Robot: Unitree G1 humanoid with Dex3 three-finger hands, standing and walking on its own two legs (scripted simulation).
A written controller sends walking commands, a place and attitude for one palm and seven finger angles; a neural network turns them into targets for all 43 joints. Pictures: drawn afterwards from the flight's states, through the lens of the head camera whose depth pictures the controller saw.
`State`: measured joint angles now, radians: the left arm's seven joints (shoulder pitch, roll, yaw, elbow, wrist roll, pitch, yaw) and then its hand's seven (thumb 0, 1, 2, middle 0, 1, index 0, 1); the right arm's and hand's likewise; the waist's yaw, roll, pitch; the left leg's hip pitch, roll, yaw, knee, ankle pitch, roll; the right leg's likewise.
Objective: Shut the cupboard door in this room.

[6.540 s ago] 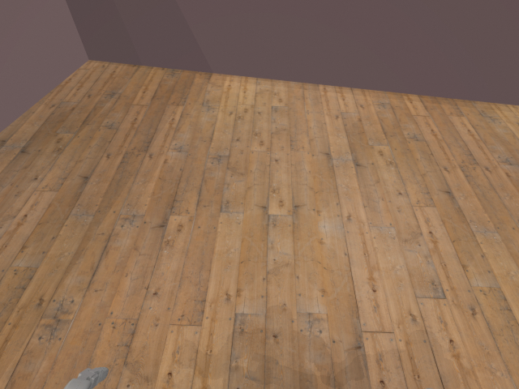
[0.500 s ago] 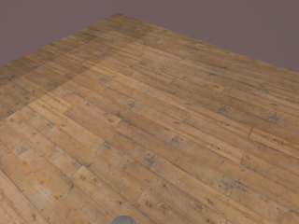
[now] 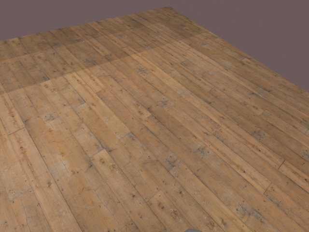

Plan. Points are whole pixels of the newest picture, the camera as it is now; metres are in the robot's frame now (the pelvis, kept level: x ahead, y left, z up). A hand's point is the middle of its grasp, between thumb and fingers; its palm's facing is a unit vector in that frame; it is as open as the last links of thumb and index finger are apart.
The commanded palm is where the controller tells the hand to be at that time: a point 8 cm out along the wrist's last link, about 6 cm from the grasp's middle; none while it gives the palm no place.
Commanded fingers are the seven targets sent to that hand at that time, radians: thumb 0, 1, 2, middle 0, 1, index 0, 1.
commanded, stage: turn or walk to find it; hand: left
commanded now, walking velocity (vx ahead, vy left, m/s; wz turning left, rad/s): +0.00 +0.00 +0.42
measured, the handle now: out of the picture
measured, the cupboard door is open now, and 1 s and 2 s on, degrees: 88 88 88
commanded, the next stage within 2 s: none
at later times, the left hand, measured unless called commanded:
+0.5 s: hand out of the picture +0.00 +0.14 -0.15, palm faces +0.24 -0.93 -0.27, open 7.4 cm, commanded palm none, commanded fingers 0.00 0.90 0.90 -0.20 -0.30 -0.20 -0.30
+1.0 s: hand out of the picture -0.11 +0.21 -0.17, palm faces +0.46 -0.86 -0.24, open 7.4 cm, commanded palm none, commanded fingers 0.00 0.90 0.90 -0.20 -0.30 -0.20 -0.30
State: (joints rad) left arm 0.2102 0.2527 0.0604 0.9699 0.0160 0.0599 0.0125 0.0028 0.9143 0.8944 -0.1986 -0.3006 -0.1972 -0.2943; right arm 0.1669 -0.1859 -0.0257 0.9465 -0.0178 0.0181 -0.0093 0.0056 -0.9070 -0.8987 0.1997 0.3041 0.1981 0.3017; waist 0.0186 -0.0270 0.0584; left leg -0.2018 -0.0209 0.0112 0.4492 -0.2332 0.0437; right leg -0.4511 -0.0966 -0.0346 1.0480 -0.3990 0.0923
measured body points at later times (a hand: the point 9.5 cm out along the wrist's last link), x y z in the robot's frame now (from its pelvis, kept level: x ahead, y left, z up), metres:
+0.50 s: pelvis -0.03 -0.06 +0.00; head -0.01 -0.08 +0.45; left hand -0.01 +0.19 -0.13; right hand +0.04 -0.31 -0.17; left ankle -0.10 +0.10 -0.65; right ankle +0.00 -0.15 -0.74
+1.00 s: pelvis -0.08 -0.01 +0.00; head -0.07 +0.02 +0.45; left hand -0.14 +0.26 -0.15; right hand +0.09 -0.19 -0.13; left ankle -0.11 +0.08 -0.74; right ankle -0.03 -0.16 -0.67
